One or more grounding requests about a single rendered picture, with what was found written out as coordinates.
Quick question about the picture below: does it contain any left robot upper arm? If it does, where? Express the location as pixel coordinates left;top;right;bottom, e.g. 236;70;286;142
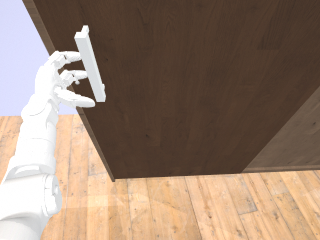
0;172;63;240

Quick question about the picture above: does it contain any left robot forearm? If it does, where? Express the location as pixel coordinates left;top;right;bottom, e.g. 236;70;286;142
0;93;60;187

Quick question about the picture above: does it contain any handle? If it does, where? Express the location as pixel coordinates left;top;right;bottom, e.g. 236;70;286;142
74;25;106;102

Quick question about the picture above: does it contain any wardrobe door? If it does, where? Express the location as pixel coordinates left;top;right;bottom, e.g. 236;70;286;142
33;0;320;179
246;86;320;168

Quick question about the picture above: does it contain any robot left hand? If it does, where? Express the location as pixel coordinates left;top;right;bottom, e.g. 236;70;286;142
35;51;95;109

